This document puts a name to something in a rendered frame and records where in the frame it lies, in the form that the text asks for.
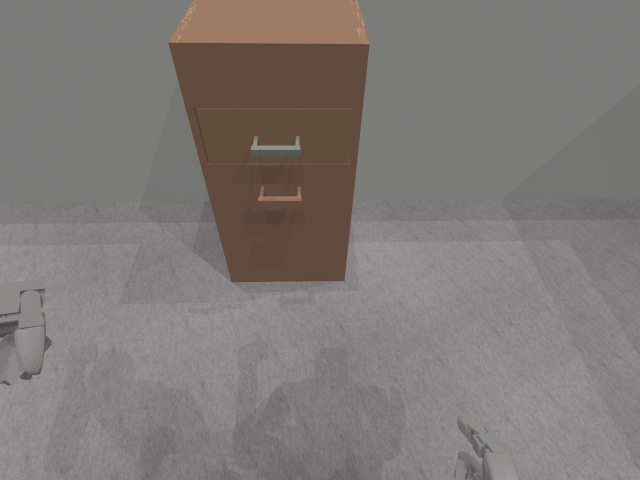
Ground right robot hand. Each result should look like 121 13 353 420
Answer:
449 416 520 480

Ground left robot hand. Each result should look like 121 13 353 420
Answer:
0 277 52 386

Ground cabinet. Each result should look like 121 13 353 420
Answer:
168 0 370 282

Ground handle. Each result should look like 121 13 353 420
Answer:
251 136 301 157
258 196 302 206

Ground drawer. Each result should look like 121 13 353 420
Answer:
196 108 353 163

